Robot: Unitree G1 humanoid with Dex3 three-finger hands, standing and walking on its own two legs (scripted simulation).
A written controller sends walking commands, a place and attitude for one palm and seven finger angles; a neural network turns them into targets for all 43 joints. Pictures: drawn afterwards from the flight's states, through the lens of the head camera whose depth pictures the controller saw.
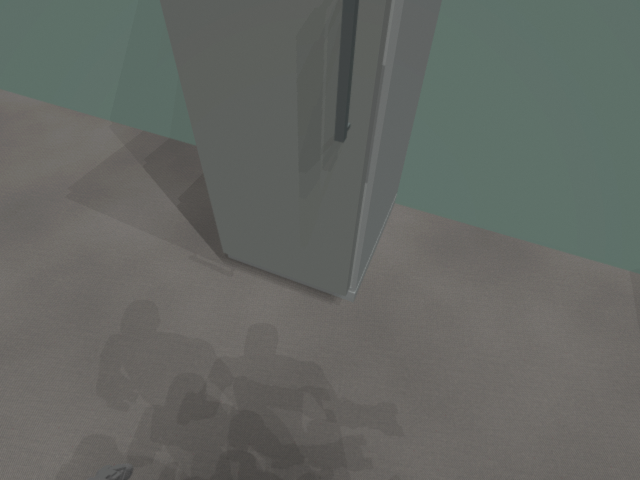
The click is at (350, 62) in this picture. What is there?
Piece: fridge door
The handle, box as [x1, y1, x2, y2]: [334, 0, 358, 142]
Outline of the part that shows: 358,0 343,0 334,136 334,140 342,142 346,137 346,131 350,123 347,122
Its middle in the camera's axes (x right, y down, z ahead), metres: +0.05 -0.35 +0.73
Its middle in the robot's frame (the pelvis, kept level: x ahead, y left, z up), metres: +0.80 +0.00 +0.16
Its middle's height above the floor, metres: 0.93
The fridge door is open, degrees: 0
